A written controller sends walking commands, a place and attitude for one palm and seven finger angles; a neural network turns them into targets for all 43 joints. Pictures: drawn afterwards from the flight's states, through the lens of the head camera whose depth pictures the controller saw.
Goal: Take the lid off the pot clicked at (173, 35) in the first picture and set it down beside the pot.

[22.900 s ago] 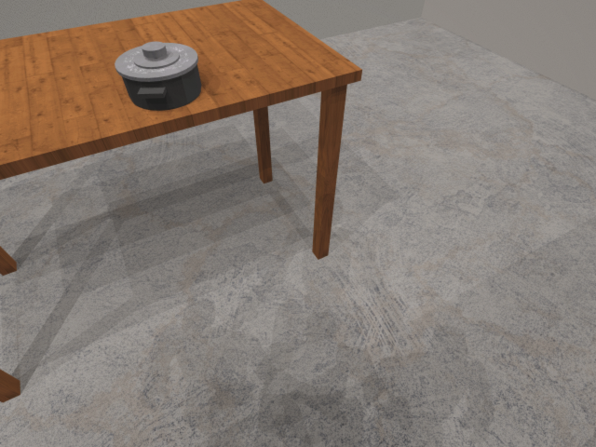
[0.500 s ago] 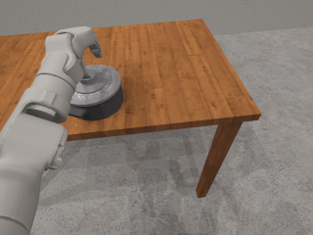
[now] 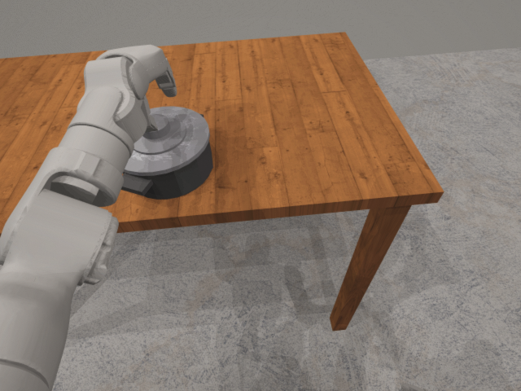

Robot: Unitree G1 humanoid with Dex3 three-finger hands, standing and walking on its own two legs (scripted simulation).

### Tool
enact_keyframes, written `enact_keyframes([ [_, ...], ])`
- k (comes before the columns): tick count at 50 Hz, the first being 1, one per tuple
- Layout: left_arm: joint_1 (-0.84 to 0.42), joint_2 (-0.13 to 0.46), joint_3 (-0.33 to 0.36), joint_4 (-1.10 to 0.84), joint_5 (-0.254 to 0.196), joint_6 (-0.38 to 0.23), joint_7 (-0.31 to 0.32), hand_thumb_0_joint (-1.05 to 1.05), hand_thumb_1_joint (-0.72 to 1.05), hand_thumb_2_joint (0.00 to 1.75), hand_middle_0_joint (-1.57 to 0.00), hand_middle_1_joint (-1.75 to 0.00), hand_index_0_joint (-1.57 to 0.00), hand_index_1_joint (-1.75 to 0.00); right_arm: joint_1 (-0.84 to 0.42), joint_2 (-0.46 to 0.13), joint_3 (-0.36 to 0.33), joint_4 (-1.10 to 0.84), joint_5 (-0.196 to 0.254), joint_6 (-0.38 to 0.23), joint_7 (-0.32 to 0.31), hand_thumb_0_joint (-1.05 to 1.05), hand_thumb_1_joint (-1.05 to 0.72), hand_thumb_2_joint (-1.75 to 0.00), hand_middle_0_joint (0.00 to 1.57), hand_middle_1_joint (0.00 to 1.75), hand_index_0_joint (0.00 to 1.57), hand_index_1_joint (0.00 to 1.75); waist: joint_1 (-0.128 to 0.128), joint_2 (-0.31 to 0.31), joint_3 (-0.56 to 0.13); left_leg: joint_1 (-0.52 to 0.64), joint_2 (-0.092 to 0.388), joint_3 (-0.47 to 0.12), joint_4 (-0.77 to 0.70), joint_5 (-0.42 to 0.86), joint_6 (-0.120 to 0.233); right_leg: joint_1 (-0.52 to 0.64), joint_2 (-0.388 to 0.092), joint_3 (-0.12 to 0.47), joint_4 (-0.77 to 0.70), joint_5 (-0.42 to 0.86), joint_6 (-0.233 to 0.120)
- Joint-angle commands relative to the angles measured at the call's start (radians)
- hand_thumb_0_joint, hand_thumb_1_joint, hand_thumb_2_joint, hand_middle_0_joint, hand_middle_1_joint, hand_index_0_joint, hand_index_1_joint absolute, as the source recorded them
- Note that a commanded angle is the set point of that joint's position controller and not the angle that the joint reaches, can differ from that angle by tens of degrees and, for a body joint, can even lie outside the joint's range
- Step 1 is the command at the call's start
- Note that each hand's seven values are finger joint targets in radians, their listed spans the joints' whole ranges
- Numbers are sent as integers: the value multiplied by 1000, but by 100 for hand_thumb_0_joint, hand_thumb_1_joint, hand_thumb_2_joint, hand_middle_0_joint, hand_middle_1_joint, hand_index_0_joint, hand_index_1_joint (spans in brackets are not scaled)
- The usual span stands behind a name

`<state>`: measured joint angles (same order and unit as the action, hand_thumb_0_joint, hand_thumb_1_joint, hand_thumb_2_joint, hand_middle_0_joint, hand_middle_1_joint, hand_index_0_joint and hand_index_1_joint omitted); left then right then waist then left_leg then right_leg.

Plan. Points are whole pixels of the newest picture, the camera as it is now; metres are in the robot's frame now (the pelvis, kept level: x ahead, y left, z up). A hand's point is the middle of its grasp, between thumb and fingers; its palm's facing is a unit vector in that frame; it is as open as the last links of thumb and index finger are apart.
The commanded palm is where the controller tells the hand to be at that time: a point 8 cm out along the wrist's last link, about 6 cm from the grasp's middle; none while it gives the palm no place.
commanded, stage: move the open hand above the knob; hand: left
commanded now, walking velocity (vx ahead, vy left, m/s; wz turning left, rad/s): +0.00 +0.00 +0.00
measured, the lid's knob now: (154, 126) +0.51 +0.16 +0.15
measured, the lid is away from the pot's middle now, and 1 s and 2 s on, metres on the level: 0.00 0.00 0.00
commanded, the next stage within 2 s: lower the open fingers around the knob in 0.12 s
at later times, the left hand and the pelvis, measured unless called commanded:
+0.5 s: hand (148, 115) +0.48 +0.15 +0.20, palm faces -0.36 -0.11 -0.93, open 10.2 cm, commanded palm +0.47 +0.16 +0.25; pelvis +0.00 +0.00 +0.00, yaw +0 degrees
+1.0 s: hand (154, 120) +0.49 +0.15 +0.18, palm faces -0.37 -0.09 -0.92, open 10.2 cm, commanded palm +0.48 +0.16 +0.22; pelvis +0.00 +0.00 +0.00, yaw +0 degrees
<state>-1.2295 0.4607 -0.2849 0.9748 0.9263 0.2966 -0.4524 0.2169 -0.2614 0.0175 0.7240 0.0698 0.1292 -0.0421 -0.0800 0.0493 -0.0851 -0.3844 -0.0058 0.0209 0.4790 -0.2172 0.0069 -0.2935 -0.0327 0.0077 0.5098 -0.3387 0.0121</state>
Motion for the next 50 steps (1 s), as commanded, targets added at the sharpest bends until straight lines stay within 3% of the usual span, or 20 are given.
enact_keyframes([
  [1,-570,230,80,-128,24,7,44,0,-21,120,-77,-14,-77,-14,-8,-138,-38,-89,-8,-23,-16,0,-90,-90,20,30,20,30,-20,-103,-363,299,-38,-2,14,338,65,-2,65,-33,-53,430,-35],
  [5,-607,216,65,-209,15,-17,48,0,-21,120,-77,-14,-77,-14,-18,-136,-39,-108,-11,-36,-15,0,-90,-90,20,30,20,30,-13,-49,-421,333,-40,-6,26,402,67,18,62,-30,-45,469,-39],
  [6,-579,268,112,-183,34,-16,52,0,-21,120,-77,-14,-77,-14,-6,-134,-40,-101,-13,-34,-14,0,-90,-90,20,30,20,30,-4,-69,-441,330,-37,-7,30,419,66,34,63,-26,-37,477,-35],
  [8,-547,191,46,-115,35,-1,43,0,-21,120,-77,-14,-77,-14,-9,-134,-37,-97,-7,-25,-12,0,-90,-90,20,30,20,30,-19,-85,-355,290,-38,1,16,359,63,-5,65,-35,-52,437,-35],
  [10,-557,220,67,-111,19,5,44,0,-21,120,-77,-14,-77,-14,-14,-150,-38,-93,-6,-22,-16,0,-90,-90,20,30,20,30,-19,-86,-335,273,-39,3,4,317,64,1,62,-37,-60,424,-39],
  [11,-609,248,83,-184,25,-7,48,0,-21,120,-77,-14,-77,-14,-9,-140,-38,-101,-8,-29,-13,0,-90,-90,20,30,20,30,-12,-68,-402,300,-40,-3,6,333,64,26,61,-28,-50,434,-36],
  [12,-599,217,73,-63,13,35,34,0,-21,120,-77,-14,-77,-14,-22,-137,-36,-87,-11,-32,-16,0,-90,-90,20,30,20,30,-11,-61,-371,295,-50,-4,8,327,70,9,61,-32,-48,438,-40],
  [14,-629,242,86,-69,10,56,21,0,-21,120,-77,-14,-77,-14,0,-144,-36,-80,-11,-38,-14,0,-90,-90,20,30,20,30,-15,-84,-368,289,-50,-8,1,313,68,12,63,-35,-54,435,-35],
  [17,-627,213,60,-90,18,52,8,0,-21,120,-77,-14,-77,-14,4,-144,-41,-82,-15,-46,-15,0,-90,-90,20,30,20,30,-23,-81,-401,310,-52,-9,18,347,71,9,63,-29,-51,458,-34],
  [20,-570,124,4,-79,-6,52,-7,0,-21,120,-77,-14,-77,-14,16,-152,-49,-80,-18,-46,-10,0,-90,-90,20,30,20,30,-36,-75,-361,321,-52,-7,29,387,73,-26,68,-41,-55,472,-36],
  [22,-584,195,62,-98,8,44,-7,0,-21,120,-77,-14,-77,-14,15,-149,-47,-83,-20,-45,-8,0,-90,-90,20,30,20,30,-23,-97,-398,316,-50,-13,27,379,72,-2,68,-35,-43,469,-32],
  [25,-584,143,18,-68,-8,45,-7,0,-21,120,-77,-14,-77,-14,19,-155,-49,-74,-19,-37,-11,0,-90,-90,20,30,20,30,-38,-71,-341,302,-53,-7,25,354,71,-40,70,-45,-53,446,-38],
  [27,-617,257,100,-46,19,39,3,0,-21,120,-77,-14,-77,-14,24,-153,-45,-69,-23,-39,-19,0,-90,-90,20,30,20,30,-30,-105,-363,270,-58,-7,18,285,72,-6,68,-33,-50,438,-35],
  [30,-630,182,40,-92,10,22,10,0,-21,120,-77,-14,-77,-14,17,-147,-48,-82,-20,-46,-17,0,-90,-90,20,30,20,30,-29,-33,-398,311,-53,-15,27,351,68,-26,67,-38,-42,442,-42],
  [31,-635,201,64,-111,23,17,14,0,-21,120,-77,-14,-77,-14,30,-144,-52,-79,-22,-47,-15,0,-90,-90,20,30,20,30,-29,-37,-435,339,-46,-18,35,378,66,-25,69,-34,-35,446,-37],
  [35,-529,159,43,-6,3,26,6,0,-21,120,-77,-14,-77,-14,44,-154,-53,-74,-19,-35,-11,0,-90,-90,20,30,20,30,-35,-84,-362,286,-49,-8,36,374,69,-34,74,-45,-41,461,-38],
  [37,-539,215,75,37,17,30,11,0,-21,120,-77,-14,-77,-14,43,-157,-47,-70,-17,-30,-19,0,-90,-90,20,30,20,30,-38,-125,-351,245,-51,2,26,300,71,-18,72,-37,-41,449,-33],
  [40,-505,149,30,70,0,36,11,0,-21,120,-77,-14,-77,-14,50,-163,-48,-64,-18,-25,-17,0,-90,-90,20,30,20,30,-44,-106,-303,236,-51,3,26,305,68,-51,74,-49,-41,441,-38],
  [49,-469,161,38,86,2,29,11,0,-21,120,-77,-14,-77,-14,62,-163,-49,-69,-15,-8,-16,0,-90,-90,20,30,20,30,-52,-131,-315,209,-46,13,34,265,68,-45,73,-45,-31,435,-31],
  [50,-475,149,35,38,-15,23,10,0,-21,120,-77,-14,-77,-14,58,-166,-52,-77,-20,-8,-15,0,-90,-90,20,30,20,30,-42,-91,-339,230,-47,13,38,308,69,-38,71,-47,-26,457,-36],
])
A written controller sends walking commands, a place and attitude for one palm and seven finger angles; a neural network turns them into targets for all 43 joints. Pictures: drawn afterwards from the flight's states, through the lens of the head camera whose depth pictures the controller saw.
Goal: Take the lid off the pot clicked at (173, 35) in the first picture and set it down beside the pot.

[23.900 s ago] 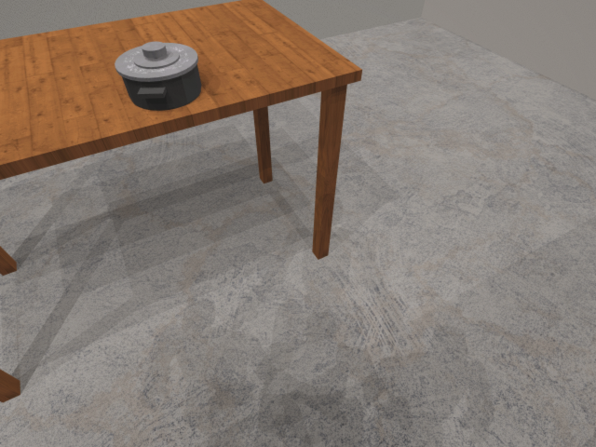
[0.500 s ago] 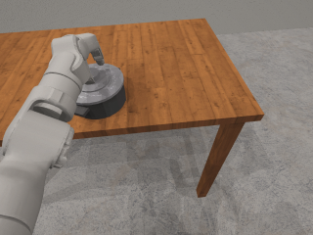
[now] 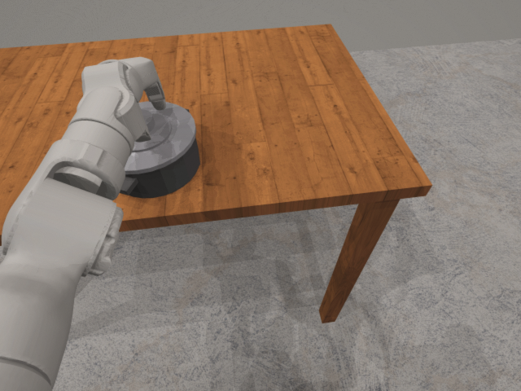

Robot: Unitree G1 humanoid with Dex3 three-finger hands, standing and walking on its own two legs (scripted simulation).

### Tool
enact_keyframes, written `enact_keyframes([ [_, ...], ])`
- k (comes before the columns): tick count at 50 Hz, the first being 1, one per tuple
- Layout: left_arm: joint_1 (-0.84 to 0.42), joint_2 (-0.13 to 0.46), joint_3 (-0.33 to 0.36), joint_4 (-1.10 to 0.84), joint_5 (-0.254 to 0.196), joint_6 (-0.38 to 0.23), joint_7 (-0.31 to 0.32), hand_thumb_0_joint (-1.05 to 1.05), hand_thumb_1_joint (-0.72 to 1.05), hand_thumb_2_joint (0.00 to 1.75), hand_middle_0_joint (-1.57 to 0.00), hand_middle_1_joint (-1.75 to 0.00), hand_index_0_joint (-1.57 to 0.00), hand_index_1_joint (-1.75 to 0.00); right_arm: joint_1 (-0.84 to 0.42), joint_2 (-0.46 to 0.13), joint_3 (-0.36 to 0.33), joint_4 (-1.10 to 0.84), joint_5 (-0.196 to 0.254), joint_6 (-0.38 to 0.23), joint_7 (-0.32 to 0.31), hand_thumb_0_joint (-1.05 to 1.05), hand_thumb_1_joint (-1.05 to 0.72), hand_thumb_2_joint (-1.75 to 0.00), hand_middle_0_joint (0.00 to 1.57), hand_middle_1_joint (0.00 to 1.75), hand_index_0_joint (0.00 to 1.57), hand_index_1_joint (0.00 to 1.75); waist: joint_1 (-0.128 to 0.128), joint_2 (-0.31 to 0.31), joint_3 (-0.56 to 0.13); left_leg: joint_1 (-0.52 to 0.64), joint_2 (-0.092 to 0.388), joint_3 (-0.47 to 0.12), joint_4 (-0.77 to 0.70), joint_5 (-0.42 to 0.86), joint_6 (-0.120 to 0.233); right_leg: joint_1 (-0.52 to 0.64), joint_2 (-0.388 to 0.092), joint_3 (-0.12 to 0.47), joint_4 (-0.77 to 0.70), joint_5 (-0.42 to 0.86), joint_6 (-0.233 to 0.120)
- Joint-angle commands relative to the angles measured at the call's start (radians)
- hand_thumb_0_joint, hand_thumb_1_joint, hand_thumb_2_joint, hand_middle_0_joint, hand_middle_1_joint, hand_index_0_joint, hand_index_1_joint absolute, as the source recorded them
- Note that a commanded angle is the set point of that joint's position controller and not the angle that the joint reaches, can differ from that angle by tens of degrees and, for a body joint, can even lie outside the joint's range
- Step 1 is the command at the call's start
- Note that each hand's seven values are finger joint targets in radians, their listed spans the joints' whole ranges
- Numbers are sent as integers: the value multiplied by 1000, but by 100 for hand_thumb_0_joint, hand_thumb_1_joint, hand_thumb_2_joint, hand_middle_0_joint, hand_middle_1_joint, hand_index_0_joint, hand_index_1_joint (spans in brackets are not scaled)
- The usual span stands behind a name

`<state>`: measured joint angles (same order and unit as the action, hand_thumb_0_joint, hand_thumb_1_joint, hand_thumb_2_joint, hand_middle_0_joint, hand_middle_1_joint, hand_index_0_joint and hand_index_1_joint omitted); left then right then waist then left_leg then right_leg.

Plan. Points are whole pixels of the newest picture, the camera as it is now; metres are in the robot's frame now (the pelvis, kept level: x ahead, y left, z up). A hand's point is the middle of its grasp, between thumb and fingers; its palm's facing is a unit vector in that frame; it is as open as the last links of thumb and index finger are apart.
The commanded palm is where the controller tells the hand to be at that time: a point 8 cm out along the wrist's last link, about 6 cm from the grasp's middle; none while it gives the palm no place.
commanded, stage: lower the open fingers around the knob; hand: left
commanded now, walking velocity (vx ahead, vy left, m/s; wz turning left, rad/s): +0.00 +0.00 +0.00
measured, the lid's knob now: (138, 122) +0.51 +0.17 +0.16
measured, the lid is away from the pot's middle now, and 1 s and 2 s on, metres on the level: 0.00 0.00 0.00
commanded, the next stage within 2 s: close the fingers and squeeze the knob in 0.16 s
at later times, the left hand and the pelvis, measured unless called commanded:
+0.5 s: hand (136, 120) +0.48 +0.16 +0.18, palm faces -0.38 -0.11 -0.92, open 10.3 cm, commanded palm +0.48 +0.17 +0.22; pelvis +0.00 +0.00 +0.00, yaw +0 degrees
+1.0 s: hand (135, 120) +0.48 +0.16 +0.18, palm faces -0.37 -0.11 -0.92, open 8.1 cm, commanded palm +0.47 +0.17 +0.22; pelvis +0.00 +0.00 +0.00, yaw +0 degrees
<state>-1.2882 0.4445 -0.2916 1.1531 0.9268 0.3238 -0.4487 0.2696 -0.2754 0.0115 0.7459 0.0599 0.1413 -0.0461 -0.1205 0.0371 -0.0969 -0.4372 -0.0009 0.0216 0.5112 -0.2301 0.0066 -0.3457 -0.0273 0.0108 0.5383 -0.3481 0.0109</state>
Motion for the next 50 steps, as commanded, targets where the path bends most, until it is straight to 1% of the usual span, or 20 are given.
enact_keyframes([
  [1,-411,189,60,-132,-6,-4,7,0,-21,120,-77,-14,-77,-14,5,-147,-44,-101,-9,-20,-11,0,-90,-90,20,30,20,30,0,-88,-335,284,-50,9,8,315,69,20,65,-45,-53,456,-31],
  [4,-409,170,35,-123,-7,1,0,0,-21,120,-77,-14,-77,-14,4,-147,-44,-98,-3,-18,-12,0,-90,-90,20,30,20,30,-11,-123,-300,267,-52,16,4,282,72,10,66,-46,-65,452,-27],
  [5,-434,128,3,-157,-22,-2,-1,0,-21,120,-77,-14,-77,-14,5,-150,-48,-97,-4,-17,-9,0,-90,-90,20,30,20,30,-14,-88,-308,287,-51,11,7,318,72,-3,67,-50,-63,459,-33],
  [8,-419,187,56,-181,-7,-8,2,0,-21,120,-77,-14,-77,-14,1,-143,-48,-105,-8,-21,-9,0,-90,-90,20,30,20,30,2,-76,-355,309,-51,6,15,346,74,20,66,-41,-55,466,-32],
  [10,-452,96,-11,-227,-31,-7,-4,0,-21,120,-77,-14,-77,-14,0,-142,-54,-101,-4,-18,-2,0,-90,-90,20,30,20,30,-11,-51,-344,340,-46,1,15,385,73,-12,69,-52,-59,461,-36],
  [13,-422,193,64,-174,-8,-3,2,0,-21,120,-77,-14,-77,-14,2,-141,-47,-97,-8,-22,-7,0,-90,-90,20,30,20,30,0,-92,-335,303,-54,3,10,315,74,16,71,-46,-60,448,-33],
  [14,-431,180,48,-168,-9,-2,0,0,-10,98,-50,-71,-50,-71,2,-142,-46,-96,-6,-23,-9,0,-90,-90,20,30,20,30,-4,-100,-325,290,-54,6,5,301,73,16,69,-47,-62,450,-32],
  [15,-433,158,34,-208,-25,-4,1,0,-10,98,-50,-73,-50,-73,-6,-145,-49,-100,-5,-23,-6,0,-90,-90,20,30,20,30,-1,-70,-338,313,-53,5,10,342,73,14,67,-48,-62,468,-37],
  [19,-415,177,41,-156,-4,-3,3,0,-6,99,-50,-80,-50,-80,-4,-139,-43,-99,-4,-23,-6,0,-90,-90,20,30,20,30,-3,-79,-304,290,-53,5,8,300,69,1,70,-49,-63,437,-33],
  [21,-440,199,58,-190,-1,-7,9,0,-4,99,-50,-83,-50,-83,-12,-139,-44,-102,-4,-20,-7,0,-90,-90,20,30,20,30,3,-65,-343,308,-49,2,8,324,68,13,66,-44,-56,442,-35],
  [25,-413,165,41,-150,-9,-3,8,0,0,99,-51,-88,-51,-88,0,-144,-46,-96,-5,-20,-6,0,-90,-90,20,30,20,30,-4,-69,-319,306,-48,-2,17,359,68,-9,72,-55,-56,452,-38],
  [26,-427,200,65,-156,3,-4,10,0,0,99,-52,-89,-52,-89,1,-142,-44,-97,-6,-19,-7,0,-90,-90,20,30,20,30,-2,-86,-342,302,-47,-1,16,344,67,7,70,-48,-52,451,-34],
  [31,-431,157,40,-222,-3,-12,3,0,6,97,-54,-94,-54,-94,-5,-134,-49,-112,-10,-21,0,0,-90,-90,20,30,20,30,3,-52,-397,350,-46,-6,37,450,71,11,69,-44,-41,501,-32],
  [34,-428,173,44,-159,-5,-2,-1,0,9,96,-55,-97,-55,-97,-1,-140,-45,-102,-3,-16,-4,0,-90,-90,20,30,20,30,-7,-100,-322,291,-49,3,15,331,69,3,70,-49,-57,454,-32],
  [41,-392,188,68,-217,-10,-10,2,0,17,92,-60,-102,-60,-102,-7,-135,-48,-115,-9,-19,1,0,-90,-90,20,30,20,30,12,-72,-376,330,-48,-3,29,411,71,32,68,-44,-47,494,-32],
  [42,-376,178,56,-182,-8,-7,1,0,18,92,-60,-102,-60,-102,-8,-136,-42,-113,-4,-17,-1,0,-90,-90,20,30,20,30,8,-87,-338,304,-49,-2,23,389,70,22,70,-49,-49,481,-33],
  [43,-404,166,42,-203,-9,-5,-1,0,19,91,-61,-103,-61,-103,-4,-138,-47,-111,-5,-17,-1,0,-90,-90,20,30,20,30,2,-92,-333,308,-49,4,17,368,71,19,69,-48,-58,479,-31],
  [44,-400,209,77,-202,-8,-4,2,0,21,90,-62,-103,-62,-103,-6,-138,-46,-114,-6,-19,-1,0,-90,-90,20,30,20,30,12,-88,-335,301,-50,4,15,350,71,30,68,-46,-57,472,-32],
  [47,-399,165,42,-200,-8,-5,2,0,25,87,-64,-104,-64,-104,-11,-134,-45,-113,-5,-18,-1,0,-90,-90,20,30,20,30,6,-74,-320,309,-50,-1,17,358,71,8,69,-49,-59,458,-35],
  [50,-399,188,59,-220,-20,-7,4,0,28,84,-66,-105,-66,-105,-17,-144,-45,-114,-5,-18,-3,0,-90,-90,20,30,20,30,11,-70,-330,304,-52,0,10,351,69,26,66,-51,-58,465,-39],
])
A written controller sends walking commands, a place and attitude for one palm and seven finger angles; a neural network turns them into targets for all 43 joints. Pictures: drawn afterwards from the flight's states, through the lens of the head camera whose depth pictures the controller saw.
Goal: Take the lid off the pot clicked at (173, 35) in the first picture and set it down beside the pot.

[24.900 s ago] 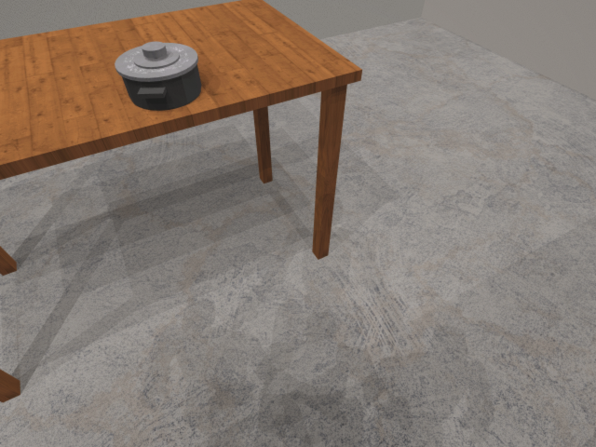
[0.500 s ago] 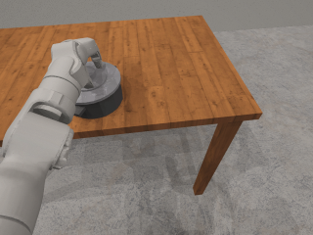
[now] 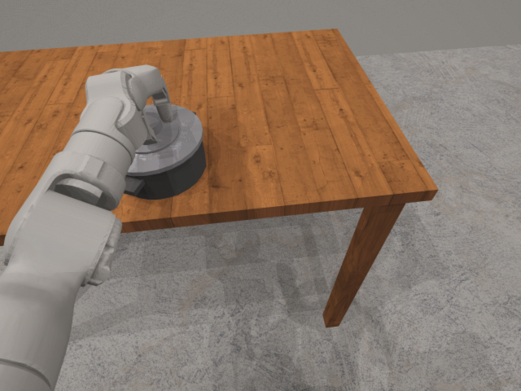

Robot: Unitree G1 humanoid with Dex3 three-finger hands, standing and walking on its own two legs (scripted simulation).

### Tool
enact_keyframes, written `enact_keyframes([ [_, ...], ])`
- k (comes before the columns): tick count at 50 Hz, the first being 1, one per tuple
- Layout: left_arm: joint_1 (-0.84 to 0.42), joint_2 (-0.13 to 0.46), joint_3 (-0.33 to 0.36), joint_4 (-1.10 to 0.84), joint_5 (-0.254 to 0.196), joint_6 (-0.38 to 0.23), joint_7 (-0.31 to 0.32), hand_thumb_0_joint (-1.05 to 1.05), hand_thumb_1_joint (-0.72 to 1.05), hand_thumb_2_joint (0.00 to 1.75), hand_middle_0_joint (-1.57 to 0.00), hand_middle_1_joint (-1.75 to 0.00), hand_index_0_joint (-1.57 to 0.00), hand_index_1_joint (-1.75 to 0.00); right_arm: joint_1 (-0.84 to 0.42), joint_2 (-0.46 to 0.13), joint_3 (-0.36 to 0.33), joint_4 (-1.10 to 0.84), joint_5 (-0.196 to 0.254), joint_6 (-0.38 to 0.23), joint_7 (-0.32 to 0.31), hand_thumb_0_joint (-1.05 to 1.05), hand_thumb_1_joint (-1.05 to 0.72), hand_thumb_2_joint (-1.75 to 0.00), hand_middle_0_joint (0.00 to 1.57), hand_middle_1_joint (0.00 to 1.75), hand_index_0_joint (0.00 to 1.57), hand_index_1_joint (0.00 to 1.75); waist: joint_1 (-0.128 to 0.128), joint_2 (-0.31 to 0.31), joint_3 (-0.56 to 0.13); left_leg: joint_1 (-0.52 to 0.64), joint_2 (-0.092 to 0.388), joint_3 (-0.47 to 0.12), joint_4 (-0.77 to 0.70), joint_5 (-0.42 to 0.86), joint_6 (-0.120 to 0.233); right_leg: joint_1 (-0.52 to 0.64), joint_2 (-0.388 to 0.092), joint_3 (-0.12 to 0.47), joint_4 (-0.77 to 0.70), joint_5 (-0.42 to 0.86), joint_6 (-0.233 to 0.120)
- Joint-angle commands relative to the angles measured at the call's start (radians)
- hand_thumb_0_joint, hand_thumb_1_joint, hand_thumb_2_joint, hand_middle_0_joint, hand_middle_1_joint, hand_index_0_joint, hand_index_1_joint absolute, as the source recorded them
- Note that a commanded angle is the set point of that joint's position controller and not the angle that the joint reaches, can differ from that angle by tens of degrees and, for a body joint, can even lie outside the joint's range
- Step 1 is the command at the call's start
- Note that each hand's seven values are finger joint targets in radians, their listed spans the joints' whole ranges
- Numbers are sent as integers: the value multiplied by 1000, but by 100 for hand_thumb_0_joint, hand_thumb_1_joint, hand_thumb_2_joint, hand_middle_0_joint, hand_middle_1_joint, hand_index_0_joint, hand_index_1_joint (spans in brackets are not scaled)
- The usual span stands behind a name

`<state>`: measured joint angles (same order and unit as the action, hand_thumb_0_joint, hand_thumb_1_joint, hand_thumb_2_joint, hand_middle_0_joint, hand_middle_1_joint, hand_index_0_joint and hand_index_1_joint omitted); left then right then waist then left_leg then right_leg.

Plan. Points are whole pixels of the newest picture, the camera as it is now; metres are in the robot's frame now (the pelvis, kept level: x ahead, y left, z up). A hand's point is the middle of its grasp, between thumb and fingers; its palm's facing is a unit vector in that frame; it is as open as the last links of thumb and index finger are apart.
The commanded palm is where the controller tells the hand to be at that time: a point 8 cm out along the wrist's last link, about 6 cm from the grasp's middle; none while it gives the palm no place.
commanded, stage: close the fingers and squeeze the knob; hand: left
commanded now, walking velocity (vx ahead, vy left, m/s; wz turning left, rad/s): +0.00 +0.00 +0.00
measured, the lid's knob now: (146, 124) +0.50 +0.16 +0.16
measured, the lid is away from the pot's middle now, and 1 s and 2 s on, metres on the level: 0.00 0.00 0.00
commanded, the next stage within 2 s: lift the lid straight up in 0.80 s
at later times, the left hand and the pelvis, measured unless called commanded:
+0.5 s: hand (143, 123) +0.48 +0.15 +0.18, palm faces -0.38 -0.10 -0.92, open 7.4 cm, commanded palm +0.47 +0.16 +0.22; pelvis +0.00 +0.00 +0.00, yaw +0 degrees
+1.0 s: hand (144, 120) +0.48 +0.15 +0.18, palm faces -0.40 -0.11 -0.91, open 7.4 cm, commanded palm +0.48 +0.16 +0.23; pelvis +0.00 +0.00 +0.00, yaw +0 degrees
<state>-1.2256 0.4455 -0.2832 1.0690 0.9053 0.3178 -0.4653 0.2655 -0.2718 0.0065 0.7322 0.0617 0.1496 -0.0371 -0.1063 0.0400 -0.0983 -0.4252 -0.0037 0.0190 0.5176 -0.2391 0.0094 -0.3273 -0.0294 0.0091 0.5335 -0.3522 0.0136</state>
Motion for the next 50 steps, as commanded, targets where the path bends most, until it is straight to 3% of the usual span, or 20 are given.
enact_keyframes([
  [1,-482,184,48,-137,16,-1,21,0,30,83,-67,-105,-67,-105,-13,-141,-40,-98,-7,-26,-12,0,-90,-90,20,30,20,30,-6,-77,-346,302,-45,2,3,352,66,5,68,-44,-51,455,-38],
  [7,-490,161,24,-75,17,9,21,0,38,75,-73,-106,-73,-106,-8,-142,-37,-87,-6,-25,-18,0,-90,-90,20,30,20,30,-21,-99,-293,274,-51,6,-2,296,67,-22,72,-46,-61,434,-38],
  [10,-475,177,41,-78,11,5,24,0,40,75,-72,-105,-74,-106,-10,-148,-38,-91,-10,-29,-18,0,-90,-90,20,30,20,30,-11,-68,-309,278,-51,6,-3,305,65,-13,69,-50,-57,440,-43],
  [12,-488,188,44,-69,24,3,22,0,38,79,-69,-105,-74,-106,-2,-145,-38,-87,-7,-26,-21,0,-90,-90,20,30,20,30,-18,-109,-317,265,-49,11,-3,284,66,-3,68,-44,-57,443,-36],
  [15,-503,146,15,-119,12,-4,19,0,38,82,-66,-104,-74,-106,-9,-146,-43,-93,-9,-27,-16,0,-90,-90,20,30,20,30,-17,-68,-339,296,-47,4,4,330,67,-15,69,-48,-54,446,-42],
  [17,-492,174,40,-91,25,-4,21,0,39,83,-66,-104,-75,-106,-2,-143,-41,-90,-9,-26,-16,0,-90,-90,20,30,20,30,-15,-82,-336,288,-45,1,5,327,65,-16,71,-47,-48,439,-40],
  [20,-495,101,-13,-100,4,0,14,0,42,85,-67,-104,-76,-107,0,-145,-44,-86,-9,-25,-13,0,-90,-90,20,30,20,30,-24,-67,-304,297,-47,1,4,332,67,-45,75,-55,-58,431,-44],
  [21,-493,166,39,-84,16,2,19,0,42,86,-67,-104,-77,-107,4,-145,-44,-83,-12,-26,-16,0,-90,-90,20,30,20,30,-20,-87,-317,288,-47,3,3,300,66,-27,74,-48,-57,422,-39],
  [22,-511,182,45,-82,23,1,20,0,43,87,-67,-104,-77,-107,3,-146,-41,-82,-10,-26,-19,0,-90,-90,20,30,20,30,-22,-91,-319,277,-48,5,0,290,67,-21,72,-46,-57,427,-40],
  [24,-506,110,-10,-72,14,6,12,0,45,88,-68,-104,-78,-108,4,-142,-44,-82,-8,-29,-17,0,-90,-90,20,30,20,30,-32,-98,-294,275,-49,8,-3,264,68,-43,74,-49,-65,410,-38],
  [27,-513,173,36,-45,23,4,20,0,48,89,-69,-105,-79,-109,13,-150,-41,-72,-10,-29,-22,0,-90,-90,20,30,20,30,-30,-107,-302,262,-49,3,-3,263,67,-35,74,-49,-58,409,-41],
  [30,-525,103,-17,-41,6,7,16,0,50,91,-71,-106,-81,-110,16,-153,-43,-66,-10,-29,-21,0,-90,-90,20,30,20,30,-40,-84,-279,265,-52,4,-4,262,67,-62,76,-59,-61,403,-45],
  [31,-529,156,25,-48,21,5,20,0,51,92,-71,-106,-82,-110,19,-150,-44,-65,-11,-28,-21,0,-90,-90,20,30,20,30,-34,-94,-310,269,-49,3,2,273,67,-44,75,-49,-55,413,-41],
  [35,-501,159,21,-13,13,1,15,0,54,94,-73,-108,-85,-111,22,-155,-42,-71,-12,-34,-25,0,-90,-90,20,30,20,30,-36,-100,-297,243,-56,12,3,252,68,-33,74,-52,-58,426,-41],
  [36,-512,195,48,-12,23,2,18,0,55,95,-74,-108,-85,-111,27,-154,-42,-68,-11,-32,-26,0,-90,-90,20,30,20,30,-34,-120,-304,235,-52,11,-2,232,67,-23,73,-48,-56,414,-36],
  [38,-506,175,22,5,22,2,15,0,57,96,-75,-109,-87,-112,27,-154,-39,-71,-8,-32,-27,0,-90,-90,20,30,20,30,-39,-117,-276,217,-55,14,-4,218,68,-33,73,-48,-61,411,-35],
  [41,-546,166,23,-57,26,-7,18,0,58,97,-76,-111,-89,-112,22,-149,-45,-76,-12,-31,-22,0,-90,-90,20,30,20,30,-33,-69,-329,267,-48,6,5,283,66,-37,72,-46,-50,423,-40],
  [45,-496,173,28,-15,12,-6,16,0,59,98,-77,-112,-90,-113,29,-159,-44,-78,-9,-32,-26,0,-90,-90,20,30,20,30,-35,-99,-288,234,-52,14,2,256,67,-33,73,-54,-56,428,-40],
  [48,-557,218,55,-55,32,-9,19,0,59,99,-78,-113,-91,-113,25,-150,-44,-82,-10,-33,-26,0,-90,-90,20,30,20,30,-29,-86,-331,249,-51,8,3,269,69,-15,71,-43,-54,430,-38],
  [50,-585,195,41,-114,15,-14,18,0,59,99,-78,-113,-91,-113,21,-151,-48,-87,-11,-37,-24,0,-90,-90,20,30,20,30,-27,-50,-362,287,-48,4,9,334,70,-16,70,-48,-51,454,-44],
])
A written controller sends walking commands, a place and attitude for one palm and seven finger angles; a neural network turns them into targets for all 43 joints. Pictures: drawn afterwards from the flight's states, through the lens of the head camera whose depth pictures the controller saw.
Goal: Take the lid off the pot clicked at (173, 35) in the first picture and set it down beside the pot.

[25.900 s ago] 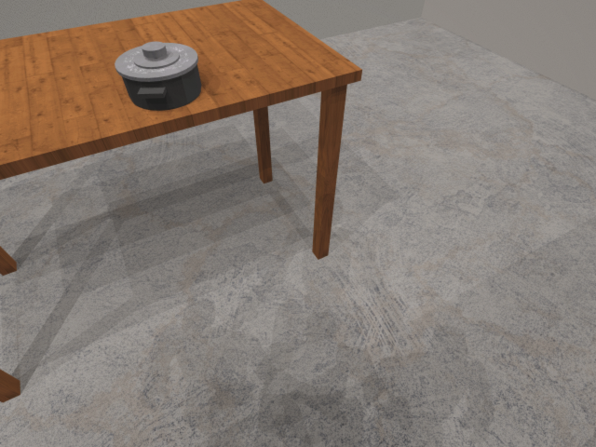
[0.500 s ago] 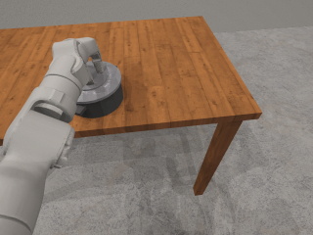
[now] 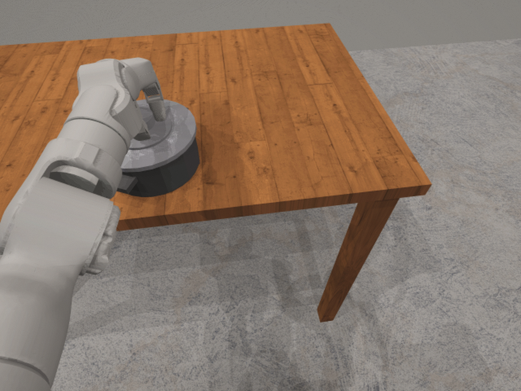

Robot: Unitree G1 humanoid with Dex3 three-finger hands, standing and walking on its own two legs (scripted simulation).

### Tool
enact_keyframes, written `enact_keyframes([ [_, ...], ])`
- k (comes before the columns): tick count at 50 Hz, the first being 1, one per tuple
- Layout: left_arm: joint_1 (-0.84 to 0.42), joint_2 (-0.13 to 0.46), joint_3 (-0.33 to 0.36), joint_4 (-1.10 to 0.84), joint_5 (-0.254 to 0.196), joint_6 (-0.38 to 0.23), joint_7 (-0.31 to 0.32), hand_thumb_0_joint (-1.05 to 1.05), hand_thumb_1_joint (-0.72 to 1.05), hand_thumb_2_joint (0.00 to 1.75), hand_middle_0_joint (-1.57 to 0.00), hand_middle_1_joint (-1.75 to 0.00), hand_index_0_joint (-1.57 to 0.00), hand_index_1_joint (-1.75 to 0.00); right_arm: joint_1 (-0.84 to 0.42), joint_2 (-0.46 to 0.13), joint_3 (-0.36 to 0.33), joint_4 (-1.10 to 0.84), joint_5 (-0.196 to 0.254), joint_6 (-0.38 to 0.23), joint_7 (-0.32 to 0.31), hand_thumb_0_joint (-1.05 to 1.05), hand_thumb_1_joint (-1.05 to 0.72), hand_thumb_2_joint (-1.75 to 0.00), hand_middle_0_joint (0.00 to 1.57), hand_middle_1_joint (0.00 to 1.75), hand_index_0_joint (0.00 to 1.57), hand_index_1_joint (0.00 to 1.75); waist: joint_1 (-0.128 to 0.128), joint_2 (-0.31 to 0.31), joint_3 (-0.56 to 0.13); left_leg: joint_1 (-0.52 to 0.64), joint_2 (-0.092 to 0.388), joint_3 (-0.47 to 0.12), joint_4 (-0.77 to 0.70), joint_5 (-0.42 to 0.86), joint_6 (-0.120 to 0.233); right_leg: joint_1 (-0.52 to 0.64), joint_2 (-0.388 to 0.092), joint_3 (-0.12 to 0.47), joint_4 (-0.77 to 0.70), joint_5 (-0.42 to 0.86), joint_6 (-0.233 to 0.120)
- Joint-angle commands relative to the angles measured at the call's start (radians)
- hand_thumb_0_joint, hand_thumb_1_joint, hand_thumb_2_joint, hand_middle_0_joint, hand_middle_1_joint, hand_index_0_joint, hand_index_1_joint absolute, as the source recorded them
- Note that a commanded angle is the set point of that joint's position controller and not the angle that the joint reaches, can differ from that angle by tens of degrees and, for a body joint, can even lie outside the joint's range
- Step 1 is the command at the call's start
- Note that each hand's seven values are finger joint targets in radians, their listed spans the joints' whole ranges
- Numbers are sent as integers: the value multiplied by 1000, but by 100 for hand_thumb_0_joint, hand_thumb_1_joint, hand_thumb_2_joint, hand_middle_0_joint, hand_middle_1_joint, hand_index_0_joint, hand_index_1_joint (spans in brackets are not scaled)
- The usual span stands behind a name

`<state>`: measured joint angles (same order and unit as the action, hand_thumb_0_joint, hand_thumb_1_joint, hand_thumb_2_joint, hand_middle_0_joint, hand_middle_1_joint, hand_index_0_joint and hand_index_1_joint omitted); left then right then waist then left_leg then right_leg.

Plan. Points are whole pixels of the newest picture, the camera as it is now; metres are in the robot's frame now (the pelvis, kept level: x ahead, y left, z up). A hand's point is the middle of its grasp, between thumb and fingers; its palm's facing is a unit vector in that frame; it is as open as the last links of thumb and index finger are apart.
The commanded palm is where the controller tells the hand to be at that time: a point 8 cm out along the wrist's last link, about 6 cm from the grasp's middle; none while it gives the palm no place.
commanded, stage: lift the lid straight up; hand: left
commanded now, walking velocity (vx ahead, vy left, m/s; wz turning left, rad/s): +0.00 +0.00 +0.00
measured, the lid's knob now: (138, 120) +0.51 +0.16 +0.16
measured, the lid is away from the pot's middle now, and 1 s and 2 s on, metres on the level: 0.00 0.00 0.01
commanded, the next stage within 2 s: move the lid sideways beside the pot in 1.90 s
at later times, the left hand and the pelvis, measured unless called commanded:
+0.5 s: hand (127, 103) +0.49 +0.16 +0.20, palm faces -0.35 -0.13 -0.93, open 7.3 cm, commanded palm +0.47 +0.17 +0.27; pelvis +0.00 +0.00 +0.00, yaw +0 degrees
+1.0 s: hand (120, 77) +0.48 +0.15 +0.25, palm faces -0.29 -0.14 -0.95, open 7.3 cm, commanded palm +0.47 +0.16 +0.32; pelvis +0.00 +0.00 +0.00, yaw +0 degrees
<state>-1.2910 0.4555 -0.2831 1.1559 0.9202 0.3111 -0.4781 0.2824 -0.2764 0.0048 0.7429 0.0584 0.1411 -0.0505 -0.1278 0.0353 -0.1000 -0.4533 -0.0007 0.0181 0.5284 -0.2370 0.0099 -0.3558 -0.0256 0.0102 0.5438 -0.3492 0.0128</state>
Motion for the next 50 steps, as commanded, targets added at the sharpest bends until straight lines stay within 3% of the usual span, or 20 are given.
enact_keyframes([
  [1,-541,250,95,-236,16,-15,35,0,59,99,-78,-113,-91,-113,4,-141,-47,-104,-13,-34,-9,0,-90,-90,20,30,20,30,8,-47,-413,336,-51,0,1,334,70,43,65,-36,-58,455,-37],
  [5,-547,185,36,-276,-2,-20,26,0,59,99,-78,-113,-92,-113,-12,-138,-47,-111,-7,-42,-7,0,-90,-90,20,30,20,30,4,-20,-396,363,-49,-4,2,402,71,26,65,-44,-65,474,-42],
  [7,-548,262,102,-264,17,-22,32,0,59,99,-78,-113,-92,-113,-7,-135,-47,-108,-11,-49,-8,0,-90,-90,20,30,20,30,13,-44,-406,363,-51,-8,3,390,73,41,68,-37,-66,473,-38],
  [15,-624,233,66,-302,12,-19,36,0,59,99,-78,-113,-92,-113,-19,-136,-44,-100,-7,-71,-9,0,-90,-90,20,30,20,30,9,21,-409,412,-46,-23,-4,425,66,5,67,-43,-74,449,-47],
  [16,-653,262,93,-327,26,-23,40,0,59,99,-78,-113,-92,-113,-9,-128,-45,-100,-10,-78,-7,0,-90,-90,20,30,20,30,13,-4,-460,427,-46,-31,-1,432,65,28,68,-40,-66,453,-39],
  [19,-619,263,93,-261,32,-7,29,0,59,99,-78,-113,-92,-113,-13,-132,-45,-96,-10,-78,-9,0,-90,-90,20,30,20,30,14,-50,-427,389,-52,-18,-6,401,69,40,65,-36,-74,471,-37],
  [21,-636,278,110,-323,27,-12,28,0,59,99,-78,-113,-92,-113,-21,-128,-45,-104,-12,-83,-4,0,-90,-90,20,30,20,30,23,-18,-478,425,-48,-25,6,473,66,58,62,-34,-62,504,-36],
  [25,-581,176,37,-323,6,2,9,0,59,99,-78,-113,-92,-113,-36,-128,-46,-111,-10,-84,4,0,-90,-90,20,30,20,30,20,-2,-432,442,-47,-26,18,561,68,27,65,-44,-67,528,-40],
  [26,-593,232,86,-325,17,9,11,0,59,99,-78,-113,-92,-113,-29,-127,-46,-103,-9,-79,7,0,-90,-90,20,30,20,30,22,-37,-438,436,-42,-28,11,534,66,40,64,-39,-67,510,-33],
  [28,-603,202,53,-270,20,25,4,0,59,99,-78,-113,-92,-113,-35,-129,-42,-97,-7,-72,3,0,-90,-90,20,30,20,30,12,-70,-371,391,-48,-18,-6,453,68,23,65,-43,-80,480,-35],
  [30,-656,169,24,-325,-3,26,5,0,59,99,-78,-113,-92,-113,-52,-132,-40,-104,-7,-74,2,0,-90,-90,20,30,20,30,12,-18,-384,413,-49,-18,-9,447,66,19,61,-45,-81,473,-41],
  [32,-692,269,96,-315,31,22,12,0,59,99,-78,-113,-92,-113,-43,-130,-37,-96,-14,-82,-3,0,-90,-90,20,30,20,30,21,-35,-432,416,-52,-26,-9,445,66,50,62,-35,-73,487,-40],
  [35,-672,202,41,-265,22,31,10,0,59,99,-78,-113,-92,-113,-42,-132,-36,-90,-9,-82,-7,0,-90,-90,20,30,20,30,11,-32,-386,391,-53,-19,-18,409,65,34,60,-44,-84,469,-43],
  [36,-696,264,88,-281,38,31,15,0,59,99,-78,-113,-92,-113,-38,-127,-35,-91,-11,-85,-6,0,-90,-90,20,30,20,30,20,-62,-422,392,-53,-23,-24,384,63,62,60,-36,-80,458,-37],
  [38,-695,289,100,-272,46,28,12,0,59,99,-78,-113,-92,-113,-50,-128,-32,-101,-15,-91,-9,0,-90,-90,20,30,20,30,28,-57,-426,376,-59,-16,-24,384,67,82,55,-29,-78,486,-37],
  [40,-680,191,29,-236,25,39,9,0,59,99,-78,-113,-92,-113,-48,-132,-34,-93,-6,-86,-8,0,-90,-90,20,30,20,30,9,-48,-370,368,-54,-12,-26,391,65,47,56,-39,-89,477,-41],
  [43,-705,294,98,-252,51,38,8,0,59,99,-78,-113,-92,-113,-49,-132,-31,-97,-14,-94,-11,0,-90,-90,20,30,20,30,23,-81,-414,361,-60,-11,-28,372,69,90,54,-26,-83,495,-35],
  [45,-681,248,61,-244,33,44,3,0,59,99,-78,-113,-92,-113,-50,-136,-34,-100,-11,-93,-10,0,-90,-90,20,30,20,30,19,-61,-401,360,-59,-2,-23,386,68,89,51,-30,-88,515,-37],
  [48,-725,273,68,-245,56,46,-1,0,59,99,-78,-113,-92,-113,-52,-131,-32,-98,-8,-97,-10,0,-90,-90,20,30,20,30,16,-69,-396,358,-57,-6,-29,371,69,78,53,-26,-89,488,-32],
  [50,-730,196,21,-258,27,48,-3,0,59,99,-78,-113,-92,-113,-51,-134,-34,-94,-5,-101,-8,0,-90,-90,20,30,20,30,7,-37,-377,386,-51,-10,-25,406,68,47,55,-36,-93,480,-38],
])
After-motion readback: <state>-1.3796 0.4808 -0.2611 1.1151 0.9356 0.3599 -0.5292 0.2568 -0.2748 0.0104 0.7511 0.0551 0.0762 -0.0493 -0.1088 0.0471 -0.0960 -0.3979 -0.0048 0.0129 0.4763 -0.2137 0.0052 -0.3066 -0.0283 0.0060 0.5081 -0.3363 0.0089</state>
